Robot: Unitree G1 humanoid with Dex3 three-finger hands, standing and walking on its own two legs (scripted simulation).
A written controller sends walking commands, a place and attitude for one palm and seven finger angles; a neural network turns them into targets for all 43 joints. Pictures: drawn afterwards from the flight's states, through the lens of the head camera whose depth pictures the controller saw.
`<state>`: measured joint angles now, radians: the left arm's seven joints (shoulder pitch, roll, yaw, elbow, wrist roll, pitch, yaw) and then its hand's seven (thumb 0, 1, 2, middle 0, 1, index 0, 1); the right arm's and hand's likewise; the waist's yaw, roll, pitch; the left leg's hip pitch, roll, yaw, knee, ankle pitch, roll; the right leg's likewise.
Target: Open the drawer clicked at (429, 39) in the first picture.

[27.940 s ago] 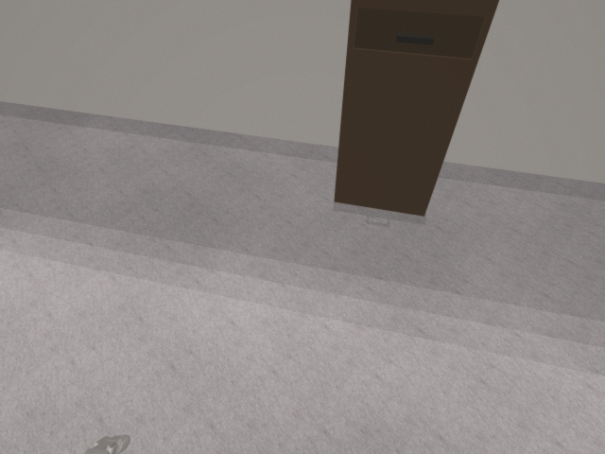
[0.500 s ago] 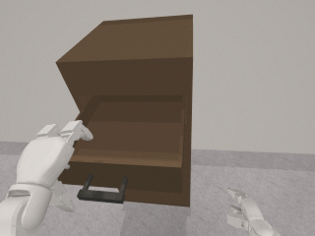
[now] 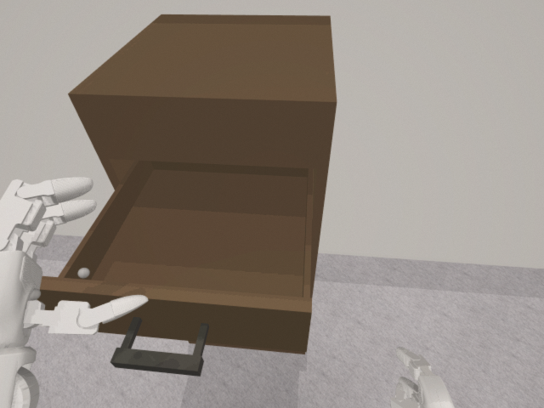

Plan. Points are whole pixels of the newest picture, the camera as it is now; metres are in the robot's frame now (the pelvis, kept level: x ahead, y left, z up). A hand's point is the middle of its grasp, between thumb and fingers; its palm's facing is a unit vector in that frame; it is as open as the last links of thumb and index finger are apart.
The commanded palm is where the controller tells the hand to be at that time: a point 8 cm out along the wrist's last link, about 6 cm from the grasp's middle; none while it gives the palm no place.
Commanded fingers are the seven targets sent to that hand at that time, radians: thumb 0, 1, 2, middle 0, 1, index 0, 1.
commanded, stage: draw the hand back to the body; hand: left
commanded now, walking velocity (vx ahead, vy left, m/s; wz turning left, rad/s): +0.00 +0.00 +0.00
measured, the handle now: (163, 345) +0.19 +0.18 +0.03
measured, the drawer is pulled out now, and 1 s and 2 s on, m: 0.28 0.28 0.28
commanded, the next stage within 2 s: step back with the hand held close in 0.62 s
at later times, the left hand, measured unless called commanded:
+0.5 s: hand (55, 280) +0.18 +0.24 +0.20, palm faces +0.43 -0.83 -0.36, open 8.0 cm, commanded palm +0.12 +0.28 +0.22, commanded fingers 0.00 0.90 0.90 -0.20 -0.30 -0.20 -0.30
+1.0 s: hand (70, 281) +0.19 +0.23 +0.19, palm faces +0.32 -0.81 -0.48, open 7.4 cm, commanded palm +0.11 +0.28 +0.22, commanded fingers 0.00 0.90 0.90 -0.20 -0.30 -0.20 -0.30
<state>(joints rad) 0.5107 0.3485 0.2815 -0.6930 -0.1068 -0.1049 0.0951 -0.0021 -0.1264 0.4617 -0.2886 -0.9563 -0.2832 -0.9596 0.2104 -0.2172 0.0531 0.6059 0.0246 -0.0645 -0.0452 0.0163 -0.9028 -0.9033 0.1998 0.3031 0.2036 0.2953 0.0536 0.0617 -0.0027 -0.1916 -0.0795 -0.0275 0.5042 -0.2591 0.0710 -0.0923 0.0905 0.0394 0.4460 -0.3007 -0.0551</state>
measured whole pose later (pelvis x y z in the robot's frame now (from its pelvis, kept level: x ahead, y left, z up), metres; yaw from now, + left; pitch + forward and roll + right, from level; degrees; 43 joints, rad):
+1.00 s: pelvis -0.02 +0.00 +0.00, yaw -1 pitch +1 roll -1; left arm 0.55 0.40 0.40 -0.59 -0.08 -0.19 0.09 0.02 0.89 0.90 -0.21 -0.30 -0.21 -0.30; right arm 0.18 -0.25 -0.01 0.58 0.04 -0.01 -0.03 0.02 -0.90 -0.90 0.20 0.30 0.20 0.30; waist 0.01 0.05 0.02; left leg -0.29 -0.06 -0.01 0.48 -0.20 0.08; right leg -0.20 0.10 0.05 0.42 -0.24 -0.04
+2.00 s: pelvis -0.22 -0.02 -0.01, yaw -3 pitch +1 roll -3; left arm 0.55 0.46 0.48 -0.72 -0.08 -0.27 0.09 0.02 0.89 0.90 -0.22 -0.30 -0.21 -0.30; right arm 0.12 -0.16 0.03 0.61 -0.01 -0.11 -0.01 0.01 -0.90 -0.90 0.20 0.30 0.21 0.30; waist 0.00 0.05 0.05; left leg -0.48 0.09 -0.02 0.55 -0.09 -0.02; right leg -0.28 0.08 -0.05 0.56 -0.30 -0.03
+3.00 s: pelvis -0.36 -0.01 +0.00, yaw +1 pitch -1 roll -2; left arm 0.52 0.49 0.51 -0.73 -0.04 -0.26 0.18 0.02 0.89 0.90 -0.22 -0.30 -0.21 -0.30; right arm 0.23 -0.19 -0.03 0.61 0.01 -0.10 -0.04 0.02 -0.91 -0.90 0.20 0.30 0.20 0.29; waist -0.03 -0.04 0.03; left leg -0.27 0.03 0.03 0.50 -0.21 0.02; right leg -0.42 0.02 -0.05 0.87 -0.40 0.00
